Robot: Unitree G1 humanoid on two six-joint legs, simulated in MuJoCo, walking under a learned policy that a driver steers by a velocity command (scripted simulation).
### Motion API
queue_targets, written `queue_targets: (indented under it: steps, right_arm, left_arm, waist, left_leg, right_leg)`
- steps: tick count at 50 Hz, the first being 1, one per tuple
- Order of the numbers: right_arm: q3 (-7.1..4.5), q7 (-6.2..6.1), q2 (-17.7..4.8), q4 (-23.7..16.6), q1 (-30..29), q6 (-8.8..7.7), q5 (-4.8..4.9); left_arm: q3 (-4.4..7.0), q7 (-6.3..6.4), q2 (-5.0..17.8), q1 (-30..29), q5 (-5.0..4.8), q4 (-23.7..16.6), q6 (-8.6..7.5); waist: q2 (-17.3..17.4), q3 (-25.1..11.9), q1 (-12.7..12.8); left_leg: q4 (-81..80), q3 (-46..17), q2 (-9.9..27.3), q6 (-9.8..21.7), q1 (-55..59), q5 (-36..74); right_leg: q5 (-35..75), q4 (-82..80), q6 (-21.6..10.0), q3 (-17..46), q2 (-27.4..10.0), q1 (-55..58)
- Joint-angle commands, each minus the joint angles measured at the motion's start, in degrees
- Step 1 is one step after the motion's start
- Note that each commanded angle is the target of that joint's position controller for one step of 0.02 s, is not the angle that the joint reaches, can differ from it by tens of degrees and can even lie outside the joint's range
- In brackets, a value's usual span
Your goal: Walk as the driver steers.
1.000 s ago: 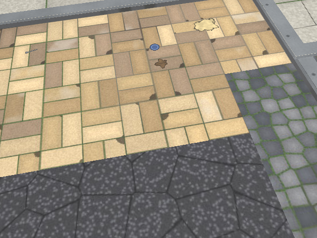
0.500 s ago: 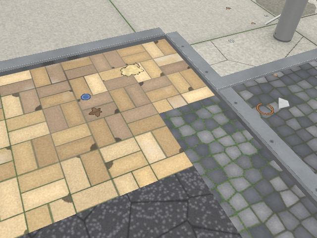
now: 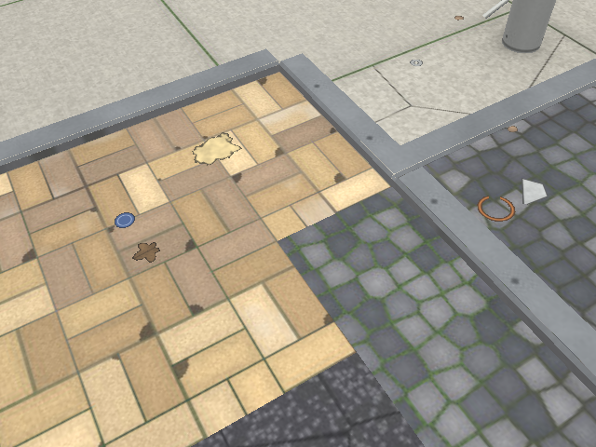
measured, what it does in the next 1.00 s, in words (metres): walks ahead, turning left: left foot, then right foot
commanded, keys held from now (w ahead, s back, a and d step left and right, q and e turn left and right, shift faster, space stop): w+q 0.12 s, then q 0.88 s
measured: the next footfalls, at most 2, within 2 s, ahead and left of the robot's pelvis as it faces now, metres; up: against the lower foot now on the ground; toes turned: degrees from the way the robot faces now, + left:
left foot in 0.34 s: +0.34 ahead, +0.10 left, +0.00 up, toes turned +11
right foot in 0.92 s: +0.36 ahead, -0.08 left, +0.00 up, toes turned +34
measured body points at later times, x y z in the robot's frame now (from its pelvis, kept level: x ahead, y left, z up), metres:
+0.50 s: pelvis +0.21 +0.04 -0.02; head +0.26 +0.06 +0.43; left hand +0.25 +0.30 -0.15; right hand +0.39 -0.20 -0.13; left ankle +0.30 +0.09 -0.74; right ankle +0.17 -0.11 -0.64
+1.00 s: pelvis +0.27 -0.01 +0.00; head +0.31 -0.02 +0.45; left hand +0.24 +0.29 -0.10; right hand +0.51 -0.21 -0.13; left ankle +0.27 +0.09 -0.70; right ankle +0.32 -0.10 -0.74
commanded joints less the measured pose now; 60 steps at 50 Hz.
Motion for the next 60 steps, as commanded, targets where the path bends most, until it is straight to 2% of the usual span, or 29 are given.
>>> queue_targets:
  steps: [1,6,8,11,14,15,16,17,18,19,20,21,22,23,26,28,34,40,44,45,46,47,48,49,50,51,52,57,60]
  right_arm:
    - [-0.99,1.03,-3.8,-2.2,2.5,0.62,-0.64]
    - [-0.98,1.59,-3.2,-5.4,-8.3,1.04,-0.32]
    - [-0.31,1.69,-1.9,-6.4,-11.1,0.64,-0.44]
    - [0.65,1.99,-0.7,-8.3,-16.4,0.23,-0.7]
    - [0.15,1.83,-2.7,-7.9,-12.1,0.1,-1.21]
    - [-0.32,1.58,-3.9,-6.8,-7.8,-0.04,-1.42]
    - [-1.0,1.28,-5.3,-5.2,-2.0,-0.51,-1.78]
    - [-1.87,0.75,-7.6,-3.9,3.0,-1.14,-2.39]
    - [-3.33,0.09,-14.0,-4.5,3.1,-1.22,-1.93]
    - [-4.31,-0.08,-16.4,-5.7,3.9,-0.49,0.74]
    - [-4.3,-0.56,-14.0,-7.6,-0.3,0.65,2.1]
    - [-3.27,-1.03,-10.5,-8.3,-4.7,1.43,2.03]
    - [-2.44,-1.3,-7.9,-8.1,-6.7,2.02,1.66]
    - [-2.2,-1.55,-6.9,-8.0,-7.5,2.36,1.72]
    - [-2.66,-1.04,-8.5,-8.1,-7.8,2.3,0.62]
    - [-3.21,-0.91,-9.8,-8.6,-8.2,2.43,0.38]
    - [-3.95,-1.27,-10.5,-9.4,-6.7,4.19,0.23]
    - [-4.45,-1.04,-10.8,-9.8,-6.3,4.71,-0.42]
    - [-4.56,-0.55,-10.7,-10.4,-8.7,5.22,-0.01]
    - [-4.43,-0.67,-10.4,-10.6,-9.8,5.27,0.65]
    - [-3.73,-0.91,-7.6,-11.0,-8.4,5.08,1.25]
    - [-3.31,-1.18,-5.4,-12.3,-7.1,4.64,1.93]
    - [-4.58,-1.47,-10.8,-11.5,-8.2,4.4,-0.69]
    - [-4.99,-1.18,-11.4,-10.8,-7.7,4.45,-0.88]
    - [-4.89,-0.8,-10.6,-9.8,-6.0,4.87,-0.81]
    - [-4.77,-0.32,-10.1,-9.2,-4.5,5.48,-0.73]
    - [-4.6,0.25,-9.9,-8.7,-3.7,5.98,-0.49]
    - [-3.32,1.24,-8.3,-11.2,-10.4,6.85,0.34]
    - [-2.75,1.62,-7.6,-12.3,-12.4,7.17,0.58]
  left_arm:
    - [1.41,0.38,5.9,4.5,-0.5,-0.2,-1.68]
    - [1.32,0.53,5.8,8.3,-0.41,2.5,-2.64]
    - [0.83,0.67,5.1,7.2,-0.64,2.8,-2.84]
    - [0.66,1.5,5.9,9.3,-1.14,4.2,-2.82]
    - [1.28,2.64,8.5,9.1,-1.0,4.9,-2.09]
    - [1.61,3.01,9.3,8.4,-0.88,4.7,-1.59]
    - [1.79,3.17,9.7,7.8,-0.89,4.3,-1.03]
    - [1.94,3.0,10.1,7.3,-1.31,3.6,-0.76]
    - [0.87,2.65,4.7,12.0,-0.73,1.4,-0.7]
    - [0.92,2.57,5.0,15.9,-2.05,0.5,0.22]
    - [1.1,2.5,7.2,13.1,-0.48,0.9,0.8]
    - [1.03,2.3,7.0,8.1,-0.35,-0.4,0.89]
    - [1.07,2.34,6.7,5.7,0.12,-1.0,1.13]
    - [1.09,2.31,6.6,5.3,0.63,-1.5,2.22]
    - [0.88,2.33,5.1,7.7,0.66,-1.4,4.86]
    - [0.99,2.41,5.1,6.3,0.52,-2.1,5.32]
    - [1.61,2.83,6.6,-1.4,0.19,-5.1,6.09]
    - [1.26,3.26,6.6,-2.7,-0.91,-6.5,4.92]
    - [1.09,3.81,6.9,3.0,-1.86,-6.0,3.76]
    - [1.25,4.2,7.4,5.7,-1.59,-5.4,3.37]
    - [2.13,4.76,11.4,5.0,-0.83,-5.8,3.11]
    - [3.16,4.76,16.9,1.3,0.01,-8.2,3.45]
    - [3.09,4.3,15.8,-1.4,0.67,-8.4,3.8]
    - [1.98,3.98,11.6,-2.4,0.23,-9.0,3.67]
    - [1.36,3.66,9.3,-4.4,-0.13,-9.2,3.54]
    - [1.19,3.57,8.8,-5.2,-0.25,-9.7,3.51]
    - [1.1,3.63,8.6,-4.9,-0.17,-10.1,3.56]
    - [2.11,3.39,10.2,3.5,-0.16,-8.4,3.69]
    - [2.72,3.04,11.2,4.4,-0.01,-7.9,3.69]
  waist:
    - [-6.6,-0.2,0.8]
    - [-5.4,3.9,2.1]
    - [-5.1,4.6,1.7]
    - [-5.1,3.5,3.4]
    - [-6.9,0.0,1.5]
    - [-7.2,-2.2,-0.1]
    - [-6.3,-5.3,-2.3]
    - [-3.2,-8.3,-5.1]
    - [8.8,-14.4,-0.9]
    - [11.6,-25.8,-0.4]
    - [1.1,-23.0,-0.8]
    - [-0.9,-14.1,-0.2]
    - [-3.3,-7.8,1.5]
    - [-2.5,-5.5,2.7]
    - [-0.8,-6.6,4.1]
    - [0.4,-7.1,3.8]
    - [4.1,-4.8,0.6]
    - [5.4,-4.4,-0.2]
    - [6.1,-4.8,2.6]
    - [5.2,-4.4,4.5]
    - [-2.0,-4.0,3.0]
    - [-13.9,-3.8,1.6]
    - [-9.6,-1.0,1.6]
    - [-6.4,-1.1,0.3]
    - [-5.5,-0.6,-1.0]
    - [-7.8,-1.4,-1.6]
    - [-9.8,-1.8,-1.1]
    - [-9.9,-2.4,4.0]
    - [-10.9,-2.7,4.7]
  left_leg:
    - [0.7,-1.3,2.7,-0.8,-10.7,3.2]
    - [-6.2,-2.9,1.9,-1.9,-18.9,12.6]
    - [-14.0,-0.3,0.7,-1.9,-15.2,17.3]
    - [-23.8,4.9,-1.2,-0.9,-9.1,22.2]
    - [-27.0,6.6,-4.7,1.7,-3.8,17.1]
    - [-28.0,6.8,-6.4,2.9,0.0,14.6]
    - [-31.7,5.8,-7.5,4.2,6.2,15.8]
    - [-37.4,2.3,-5.1,6.2,14.3,27.1]
    - [-28.2,-14.0,11.1,11.3,29.1,64.6]
    - [-31.7,-33.9,21.0,22.8,40.2,75.4]
    - [-35.4,-29.4,18.5,21.8,34.5,62.5]
    - [-38.6,-25.3,15.6,19.7,25.6,51.2]
    - [-41.5,-22.3,12.3,16.7,18.1,44.9]
    - [-43.3,-19.7,9.6,14.8,12.8,41.4]
    - [-44.7,-16.6,5.9,12.1,6.4,36.4]
    - [-45.5,-17.0,4.8,11.0,5.5,29.0]
    - [-48.9,-25.0,3.6,8.6,7.3,-0.4]
    - [-46.6,-29.9,3.2,8.4,9.4,3.0]
    - [-44.4,-32.4,1.6,5.9,6.7,9.4]
    - [-43.1,-31.2,-0.6,3.3,3.3,5.4]
    - [-36.8,-26.3,-5.5,-0.4,-2.0,-5.9]
    - [-22.4,-11.8,-15.0,-3.4,-10.9,-11.6]
    - [-10.7,-8.0,-11.8,-4.1,-11.6,-12.6]
    - [-4.9,-8.3,-10.0,-4.3,-8.5,-10.1]
    - [-0.7,-7.9,-9.7,-4.5,-7.8,-7.1]
    - [3.1,-7.1,-9.6,-4.8,-8.3,-5.1]
    - [5.9,-5.9,-9.4,-5.5,-9.5,-4.8]
    - [-0.3,-3.3,-6.8,-7.8,-13.9,-5.3]
    - [-6.5,-1.6,-5.4,-7.5,-11.0,-6.4]
  right_leg:
    - [10.4,-14.9,-6.6,13.5,-14.8,7.7]
    - [16.3,-18.0,-5.8,5.1,-14.3,8.0]
    - [29.4,-16.0,-4.7,-0.3,-12.9,6.5]
    - [40.1,-12.2,-3.0,-4.0,-12.9,8.1]
    - [53.0,-2.0,-1.2,-5.0,-14.1,14.0]
    - [56.2,4.7,-0.9,-5.2,-14.3,14.7]
    - [52.4,14.4,-0.3,-5.4,-13.8,13.8]
    - [38.1,28.4,1.1,-6.7,-10.8,8.9]
    - [-12.3,47.9,3.0,-7.3,-3.9,-6.1]
    - [-26.4,63.0,4.4,2.5,2.8,-17.7]
    - [-19.8,62.9,4.5,7.0,-1.8,-20.2]
    - [-15.9,59.6,4.8,6.5,-3.6,-21.7]
    - [-14.3,54.7,5.2,6.4,-5.1,-21.3]
    - [-13.7,50.4,5.7,6.7,-6.1,-18.8]
    - [-11.8,44.4,6.4,5.7,-4.9,-13.1]
    - [-10.1,40.8,6.8,5.8,-4.9,-13.7]
    - [-8.0,31.6,7.8,7.8,-4.5,-18.4]
    - [-11.6,22.1,6.0,8.4,-1.4,-13.8]
    - [-10.6,6.7,3.5,7.7,1.2,-2.0]
    - [-5.9,-2.6,2.8,7.8,0.5,4.1]
    - [-8.8,-10.3,0.9,15.9,-8.1,8.5]
    - [-10.8,-14.4,-5.0,33.0,-23.6,10.1]
    - [-0.3,-12.2,-9.1,31.9,-26.1,2.4]
    - [7.5,-10.0,-8.9,26.7,-23.1,0.4]
    - [12.5,-8.5,-7.0,20.1,-18.9,-0.1]
    - [15.7,-7.3,-5.7,15.7,-16.2,1.8]
    - [20.7,-6.3,-5.5,12.9,-15.0,3.5]
    - [30.6,-3.1,-7.0,9.8,-16.7,14.6]
    - [30.7,-2.4,-7.5,8.4,-18.2,15.2]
